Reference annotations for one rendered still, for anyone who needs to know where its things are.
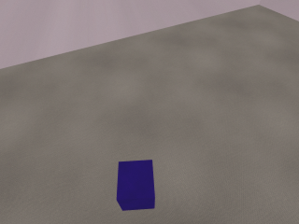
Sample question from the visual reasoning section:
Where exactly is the carton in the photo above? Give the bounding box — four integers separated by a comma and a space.
116, 160, 155, 211

